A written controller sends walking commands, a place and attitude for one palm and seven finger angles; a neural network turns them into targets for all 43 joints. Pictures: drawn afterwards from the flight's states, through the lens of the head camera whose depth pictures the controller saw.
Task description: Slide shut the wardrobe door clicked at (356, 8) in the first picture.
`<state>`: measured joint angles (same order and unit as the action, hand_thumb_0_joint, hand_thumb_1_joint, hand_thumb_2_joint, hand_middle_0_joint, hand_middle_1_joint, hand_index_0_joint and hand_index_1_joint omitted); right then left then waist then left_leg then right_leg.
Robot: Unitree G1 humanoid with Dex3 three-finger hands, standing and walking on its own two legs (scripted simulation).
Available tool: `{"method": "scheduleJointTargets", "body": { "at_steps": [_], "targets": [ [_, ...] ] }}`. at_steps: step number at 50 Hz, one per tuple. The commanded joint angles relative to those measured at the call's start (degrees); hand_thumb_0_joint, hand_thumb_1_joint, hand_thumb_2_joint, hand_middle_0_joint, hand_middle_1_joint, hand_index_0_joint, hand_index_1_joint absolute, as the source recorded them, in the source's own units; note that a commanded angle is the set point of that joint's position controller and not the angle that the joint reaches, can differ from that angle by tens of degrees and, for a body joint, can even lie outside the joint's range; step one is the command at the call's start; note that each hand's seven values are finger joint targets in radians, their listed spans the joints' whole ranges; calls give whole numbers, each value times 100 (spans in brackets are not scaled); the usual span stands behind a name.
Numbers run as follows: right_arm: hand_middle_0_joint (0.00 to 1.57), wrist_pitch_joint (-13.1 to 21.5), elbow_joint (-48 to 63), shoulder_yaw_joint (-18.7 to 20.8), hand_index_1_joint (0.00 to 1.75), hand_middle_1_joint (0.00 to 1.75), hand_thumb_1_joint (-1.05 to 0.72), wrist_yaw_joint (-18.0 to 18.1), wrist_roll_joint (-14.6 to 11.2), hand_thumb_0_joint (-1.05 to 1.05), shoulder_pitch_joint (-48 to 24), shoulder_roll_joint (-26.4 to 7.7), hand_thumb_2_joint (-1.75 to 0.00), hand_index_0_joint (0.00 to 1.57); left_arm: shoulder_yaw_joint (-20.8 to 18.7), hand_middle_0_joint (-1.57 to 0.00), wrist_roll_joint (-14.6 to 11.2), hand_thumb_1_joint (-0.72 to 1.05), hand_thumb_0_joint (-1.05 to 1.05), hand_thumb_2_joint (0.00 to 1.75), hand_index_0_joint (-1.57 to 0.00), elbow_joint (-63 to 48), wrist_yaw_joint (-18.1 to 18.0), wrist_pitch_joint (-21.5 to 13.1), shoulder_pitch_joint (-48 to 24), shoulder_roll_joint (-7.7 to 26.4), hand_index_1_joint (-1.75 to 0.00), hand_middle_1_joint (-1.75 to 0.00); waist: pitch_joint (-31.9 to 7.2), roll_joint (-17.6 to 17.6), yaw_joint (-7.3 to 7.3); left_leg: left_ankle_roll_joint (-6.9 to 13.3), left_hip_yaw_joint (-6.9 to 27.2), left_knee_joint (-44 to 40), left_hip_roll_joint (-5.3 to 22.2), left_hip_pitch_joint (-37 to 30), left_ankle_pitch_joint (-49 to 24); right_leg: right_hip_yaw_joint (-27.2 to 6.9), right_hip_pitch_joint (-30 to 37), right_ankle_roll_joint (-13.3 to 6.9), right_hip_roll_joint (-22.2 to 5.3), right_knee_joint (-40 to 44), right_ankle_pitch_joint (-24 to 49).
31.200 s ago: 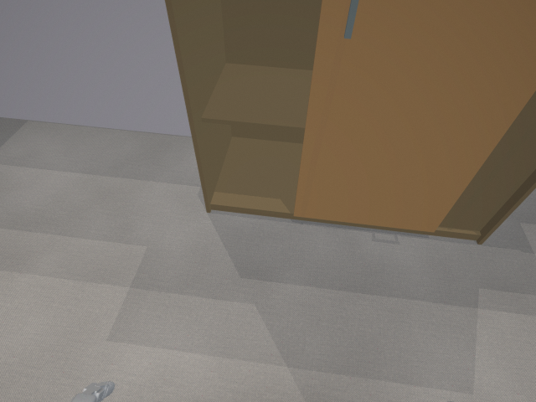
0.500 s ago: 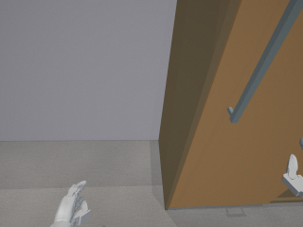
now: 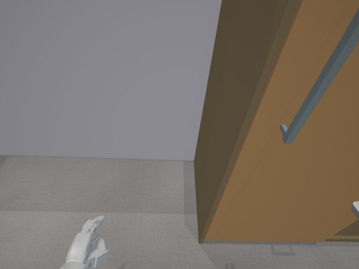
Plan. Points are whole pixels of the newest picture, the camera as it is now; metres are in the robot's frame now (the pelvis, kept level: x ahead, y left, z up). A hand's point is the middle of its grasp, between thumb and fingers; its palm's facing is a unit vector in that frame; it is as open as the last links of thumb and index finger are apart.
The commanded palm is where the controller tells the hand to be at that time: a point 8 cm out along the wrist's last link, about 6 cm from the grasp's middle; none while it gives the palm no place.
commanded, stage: step back with the hand held close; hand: right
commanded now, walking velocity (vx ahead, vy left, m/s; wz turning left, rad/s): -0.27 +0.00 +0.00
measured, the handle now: (319, 77) +0.40 -0.24 +0.27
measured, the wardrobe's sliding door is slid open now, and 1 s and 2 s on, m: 0.00 0.00 0.00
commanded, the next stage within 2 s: stop stepping back and stand still in 0.94 s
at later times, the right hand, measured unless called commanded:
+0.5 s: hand out of the picture +0.14 -0.28 +0.16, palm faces +0.47 +0.79 -0.40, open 7.4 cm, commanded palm +0.08 -0.33 +0.17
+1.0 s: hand out of the picture +0.01 -0.28 +0.17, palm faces +0.38 +0.83 -0.42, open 7.4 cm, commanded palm -0.06 -0.33 +0.17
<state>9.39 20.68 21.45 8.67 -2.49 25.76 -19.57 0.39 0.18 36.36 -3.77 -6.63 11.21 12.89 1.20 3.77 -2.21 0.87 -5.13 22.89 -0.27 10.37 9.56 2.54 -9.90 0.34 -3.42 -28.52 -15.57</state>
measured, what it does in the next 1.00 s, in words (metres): walks backwards: left foot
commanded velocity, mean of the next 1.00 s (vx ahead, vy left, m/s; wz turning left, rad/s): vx -0.32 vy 0.00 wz -0.04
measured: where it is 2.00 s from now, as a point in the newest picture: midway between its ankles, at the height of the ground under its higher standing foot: outside the picture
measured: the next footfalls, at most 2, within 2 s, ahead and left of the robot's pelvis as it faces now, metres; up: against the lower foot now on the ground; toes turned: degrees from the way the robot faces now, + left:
left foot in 0.90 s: -0.20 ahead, +0.08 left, +0.00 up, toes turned +3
right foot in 1.16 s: -0.29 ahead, -0.22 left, +0.00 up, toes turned -4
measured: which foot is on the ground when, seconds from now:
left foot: down 0.00-0.62, up 0.64-0.88, down 0.90-1.00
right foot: down 0.00-0.94, up 0.96-1.00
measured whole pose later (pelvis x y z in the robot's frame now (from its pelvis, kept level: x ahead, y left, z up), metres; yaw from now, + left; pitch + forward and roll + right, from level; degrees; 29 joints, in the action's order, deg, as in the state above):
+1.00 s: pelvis -0.21 -0.04 -0.01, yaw +4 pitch +1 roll +1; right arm 9.6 28.6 21.2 9.4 -1.8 27.8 -23.1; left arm 1.2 0.7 37.0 -3.2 -6.2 8.6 9.7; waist -1.0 -0.2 -1.0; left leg 0.8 -0.2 29.1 -1.2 13.6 16.4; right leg 1.6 -30.9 1.7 -0.6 -43.1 -19.4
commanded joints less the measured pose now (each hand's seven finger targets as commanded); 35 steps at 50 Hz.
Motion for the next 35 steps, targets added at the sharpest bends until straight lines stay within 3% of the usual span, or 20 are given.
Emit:
{"method": "scheduleJointTargets", "body": {
  "at_steps": [1,5,7,10,13,16,18,19,20,22,24,25,27,28,30,31,32,33,34,35],
  "targets": [
    [20,318,1251,600,30,30,-90,166,74,0,114,-1155,-90,20,-246,-20,-45,90,0,90,-20,-1009,-85,-62,-414,559,-30,-30,-981,-485,192,252,1195,-327,1205,271,-964,-65,-160,-100,45,-268,632],
    [20,325,1732,998,30,30,-90,276,85,0,311,-1491,-90,20,-285,-20,-39,90,0,90,-20,-1210,-174,71,-583,686,-30,-30,-1104,-25,104,49,756,390,747,252,-1245,-327,-361,-125,-238,57,1579],
    [20,327,1787,1006,30,30,-90,294,78,0,416,-1389,-90,20,-283,-20,-51,90,0,90,-20,-1301,-203,113,-567,681,-30,-30,-1084,122,79,-68,547,804,486,81,-1140,-520,-702,-186,-441,305,1740],
    [20,358,1788,1094,30,30,-90,306,77,0,440,-1390,-90,20,-321,-20,-66,90,0,90,-20,-1349,-226,92,-562,723,-30,-30,-1045,400,38,-168,445,1262,280,-78,-728,-677,-1183,-305,-670,524,1661],
    [20,421,1785,953,30,30,-90,302,132,0,274,-1162,-90,20,-322,-20,-29,90,0,90,-20,-1301,-198,-34,-406,734,-30,-30,-888,744,68,-213,411,1849,171,-23,162,-779,-1626,-446,-947,763,1348],
    [20,464,1723,852,30,30,-90,296,173,0,11,-1077,-90,20,-325,-20,4,90,0,90,-20,-1182,-175,-184,-340,732,-30,-30,-594,675,91,-194,484,1943,161,211,666,-874,-1824,-560,-1078,683,1167],
    [20,486,1596,802,30,30,-90,292,166,0,-32,-1067,-90,20,-290,-20,-3,90,0,90,-20,-1091,-135,-229,-277,711,-30,-30,-589,272,136,-81,686,1410,329,350,26,-773,-1630,-458,-888,262,1325],
    [20,516,1663,756,30,30,-90,285,168,0,-177,-1080,-90,20,-278,-20,-18,90,0,90,-20,-1078,-125,-227,-291,690,-30,-30,-691,-41,181,13,913,1098,522,414,-763,-628,-1484,-332,-672,-50,1264],
    [20,511,1689,813,30,30,-90,287,142,0,-259,-1198,-90,20,-302,-20,-40,90,0,90,-20,-1034,-134,-197,-299,640,-30,-30,-904,-739,219,168,1365,734,865,522,-1484,-374,-1284,-171,-358,-563,915],
    [20,481,1688,859,30,30,-90,285,109,0,-124,-1338,-90,20,-295,-20,-33,90,0,90,-20,-960,-92,-133,-288,510,-30,-30,-928,-1362,297,616,2268,-113,1683,1053,-1101,-133,-1069,-6,237,-1453,-518],
    [20,486,1748,1033,30,30,-90,323,125,0,44,-1510,-90,20,-232,-20,-29,90,0,90,-20,-948,-76,-62,-370,393,-30,-30,-835,-1455,224,851,2314,-437,2055,1275,-422,-253,-1167,2,297,-2196,-1157],
    [20,457,1692,1151,30,30,-90,336,126,0,150,-1593,-90,20,-219,-20,-33,90,0,90,-20,-978,-90,-40,-426,414,-30,-30,-805,-1386,232,855,2218,-352,2001,1286,-612,-308,-1172,-1,276,-2211,-1173],
    [20,477,1872,1131,30,30,-90,357,154,0,135,-1496,-90,20,-163,-20,-34,90,0,90,-20,-1006,-105,-7,-359,413,-30,-30,-858,-1153,291,601,1677,121,1716,1160,-873,-313,-893,-17,132,-1180,-806],
    [20,496,1932,1174,30,30,-90,374,147,0,181,-1512,-90,20,-159,-20,-30,90,0,90,-20,-1039,-139,-4,-349,476,-30,-30,-807,-755,307,363,1347,465,1369,1151,-576,-256,-792,-53,106,-311,-306],
    [20,576,2075,1274,30,30,-90,406,132,0,365,-1501,-90,20,-276,-20,-42,90,0,90,-20,-1257,-256,-46,-496,708,-30,-30,-801,804,110,-177,562,1450,285,701,303,-1324,-1549,-464,-861,670,14],
    [20,648,1975,1298,30,30,-90,380,152,0,464,-1378,-90,20,-271,-20,-53,90,0,90,-20,-1245,-249,-109,-467,680,-30,-30,-916,1321,125,-246,423,2490,-13,-146,1157,-1677,-2581,-678,-1315,1462,-1457],
    [20,678,2022,1220,30,30,-90,368,222,0,193,-1280,-90,20,-303,-20,13,90,0,90,-20,-1255,-246,-199,-403,730,-30,-30,-605,1514,171,-274,458,3429,-210,-338,1278,-2066,-3292,-879,-1530,1930,-2224],
    [20,673,1948,1175,30,30,-90,366,216,0,26,-1268,-90,20,-338,-20,41,90,0,90,-20,-1159,-230,-264,-327,683,-30,-30,-424,1169,199,-235,591,3694,-192,180,1458,-2017,-2963,-920,-1479,1775,-1684],
    [20,660,1859,1016,30,30,-90,352,203,0,-54,-1153,-90,20,-364,-20,40,90,0,90,-20,-1060,-197,-336,-335,681,-30,-30,-416,745,170,-214,609,3620,-188,695,1704,-1800,-2318,-880,-1378,1484,-927],
    [20,683,2011,936,30,30,-90,340,146,0,-189,-1149,-90,20,-363,-20,36,90,0,90,-20,-1032,-189,-413,-373,674,-30,-30,-570,569,131,-214,601,3314,-131,1010,1886,-1721,-1679,-857,-1366,1252,-197]
  ]
}}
